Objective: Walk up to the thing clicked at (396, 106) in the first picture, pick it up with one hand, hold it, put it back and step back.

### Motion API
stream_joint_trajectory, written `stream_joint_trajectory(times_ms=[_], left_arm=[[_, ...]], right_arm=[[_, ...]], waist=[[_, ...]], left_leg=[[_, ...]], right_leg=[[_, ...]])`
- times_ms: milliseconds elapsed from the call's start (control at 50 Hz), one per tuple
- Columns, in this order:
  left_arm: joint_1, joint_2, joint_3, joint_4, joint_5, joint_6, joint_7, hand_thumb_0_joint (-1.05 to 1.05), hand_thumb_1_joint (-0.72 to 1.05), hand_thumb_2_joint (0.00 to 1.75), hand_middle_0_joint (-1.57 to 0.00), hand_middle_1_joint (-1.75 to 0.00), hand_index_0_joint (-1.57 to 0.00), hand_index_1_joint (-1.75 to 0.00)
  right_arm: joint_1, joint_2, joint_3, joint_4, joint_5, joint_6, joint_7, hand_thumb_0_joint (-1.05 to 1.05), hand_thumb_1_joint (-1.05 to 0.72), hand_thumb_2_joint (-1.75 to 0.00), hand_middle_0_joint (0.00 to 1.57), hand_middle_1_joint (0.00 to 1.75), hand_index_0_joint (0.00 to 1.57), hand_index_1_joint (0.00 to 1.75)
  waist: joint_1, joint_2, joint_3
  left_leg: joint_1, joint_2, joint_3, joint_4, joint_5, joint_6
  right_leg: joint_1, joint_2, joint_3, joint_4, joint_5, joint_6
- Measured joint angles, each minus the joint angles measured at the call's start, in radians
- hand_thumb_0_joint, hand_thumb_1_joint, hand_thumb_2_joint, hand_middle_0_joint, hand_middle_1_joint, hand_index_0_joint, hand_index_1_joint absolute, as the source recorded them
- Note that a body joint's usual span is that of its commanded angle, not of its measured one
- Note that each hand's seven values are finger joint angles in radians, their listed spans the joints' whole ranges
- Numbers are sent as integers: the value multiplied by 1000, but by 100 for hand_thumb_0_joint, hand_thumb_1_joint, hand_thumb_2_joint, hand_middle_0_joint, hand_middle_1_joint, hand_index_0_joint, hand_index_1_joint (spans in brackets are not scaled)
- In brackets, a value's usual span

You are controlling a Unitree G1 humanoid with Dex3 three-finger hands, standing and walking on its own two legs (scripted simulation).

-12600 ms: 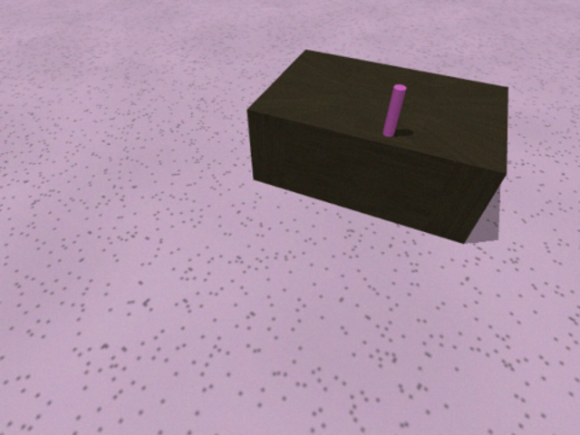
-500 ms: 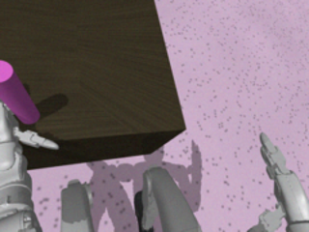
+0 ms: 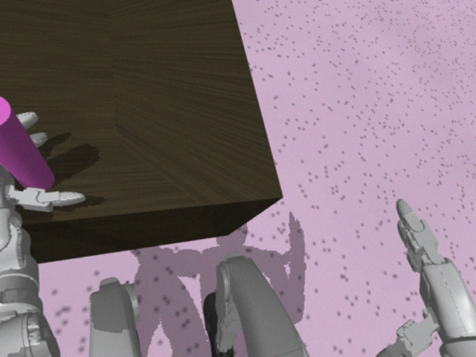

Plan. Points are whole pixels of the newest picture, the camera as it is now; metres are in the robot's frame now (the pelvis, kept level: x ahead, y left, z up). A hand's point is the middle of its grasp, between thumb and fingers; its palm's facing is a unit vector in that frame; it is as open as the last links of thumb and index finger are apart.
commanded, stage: close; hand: left
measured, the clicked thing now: (17, 153) +0.46 +0.23 -0.03
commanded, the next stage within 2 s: settle in 0.22 s
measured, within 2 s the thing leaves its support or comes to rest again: leaves its support in 0.66 s
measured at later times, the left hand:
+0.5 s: hand (40, 165) +0.46 +0.21 -0.06, palm faces +0.14 -0.99 +0.01, open 6.4 cm
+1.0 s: hand (20, 142) +0.47 +0.22 +0.00, palm faces +0.16 -0.99 -0.01, open 6.2 cm
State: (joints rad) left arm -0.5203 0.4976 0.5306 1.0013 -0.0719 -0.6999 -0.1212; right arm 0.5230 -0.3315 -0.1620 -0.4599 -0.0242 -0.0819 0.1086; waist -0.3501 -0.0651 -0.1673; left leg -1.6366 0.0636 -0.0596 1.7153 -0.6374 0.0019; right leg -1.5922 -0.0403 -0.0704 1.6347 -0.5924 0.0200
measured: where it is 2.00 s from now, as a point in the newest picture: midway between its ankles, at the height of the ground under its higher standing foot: outside the picture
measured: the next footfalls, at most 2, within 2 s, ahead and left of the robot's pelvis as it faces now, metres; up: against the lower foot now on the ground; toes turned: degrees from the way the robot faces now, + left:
none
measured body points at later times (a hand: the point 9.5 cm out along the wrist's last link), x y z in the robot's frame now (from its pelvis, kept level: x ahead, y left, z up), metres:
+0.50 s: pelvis +0.00 +0.00 +0.00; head +0.19 +0.09 +0.40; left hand +0.45 +0.26 -0.06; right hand +0.18 -0.24 +0.14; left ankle +0.06 +0.12 -0.51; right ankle +0.07 -0.14 -0.51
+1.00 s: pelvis +0.01 +0.00 +0.04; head +0.17 +0.07 +0.45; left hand +0.45 +0.27 +0.00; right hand +0.18 -0.25 +0.13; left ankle +0.06 +0.12 -0.51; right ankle +0.07 -0.14 -0.51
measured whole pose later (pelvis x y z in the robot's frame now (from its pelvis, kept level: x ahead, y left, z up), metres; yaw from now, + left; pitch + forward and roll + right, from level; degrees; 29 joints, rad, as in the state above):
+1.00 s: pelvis +0.01 +0.00 +0.04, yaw +0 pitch +29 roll -4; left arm -0.53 0.47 0.48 0.97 -0.07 -0.58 -0.10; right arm 0.50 -0.30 -0.11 -0.36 -0.02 -0.03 0.07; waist -0.31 -0.04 -0.17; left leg -1.48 0.06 -0.03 1.59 -0.62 0.01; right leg -1.45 -0.04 -0.05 1.51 -0.57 0.03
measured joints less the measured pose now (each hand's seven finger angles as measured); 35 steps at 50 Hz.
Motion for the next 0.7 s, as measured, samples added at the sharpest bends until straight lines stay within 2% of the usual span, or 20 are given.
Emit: stream_joint_trajectory(times_ms=[160, 300, 420, 540, 620, 700], left_arm=[[9, -16, -15, -11, 4, 20, 11, -1, -27, 50, -89, -76, -92, -75], [-21, 4, -14, 37, 0, -10, 7, -1, -12, 69, -104, -95, -112, -96], [-30, 17, -12, 38, 1, -24, -24, -4, -9, 91, -101, -106, -107, -105], [-6, 12, 2, -6, 3, 14, -11, -4, -3, 113, -96, -111, -101, -112], [26, 1, -2, -46, 13, 57, -2, -4, -3, 121, -96, -111, -101, -112], [54, -15, -25, -89, 20, 88, 5, -4, -3, 122, -96, -111, -101, -112]], right_arm=[[-6, 4, 3, 18, 1, 10, -5, -1, 50, -4, 7, 5, 7, 5], [-14, -1, 9, 2, 5, 10, -11, -1, 50, -4, 7, 5, 6, 5], [-5, -14, 2, -41, 15, 3, -4, -1, 51, -4, 7, 5, 7, 5], [16, -14, -2, -72, 20, 1, 1, -1, 52, -5, 7, 5, 7, 5], [26, -5, 1, -63, 13, 5, -3, -1, 52, -5, 7, 5, 7, 5], [20, 5, 9, -26, 5, 14, -16, -1, 52, -5, 7, 5, 7, 5]], waist=[[8, 6, -3], [3, 7, 4], [-3, 1, 8], [-14, -11, 14], [-15, -16, 8], [-6, -12, 0]], left_leg=[[20, 1, 3, -15, 1, 1], [16, -2, 5, -15, 4, 2], [7, -3, 5, -9, 6, 0], [25, -1, 2, -20, 11, -2], [45, 1, 2, -36, 13, -3], [70, 2, 4, -55, 14, -3]], right_leg=[[19, 1, 2, -14, 2, 1], [13, 0, 4, -12, 3, 2], [4, -1, 5, -4, 4, 1], [22, 1, 2, -16, 9, -1], [42, 3, 2, -34, 13, -2], [67, 5, 2, -54, 16, -1]])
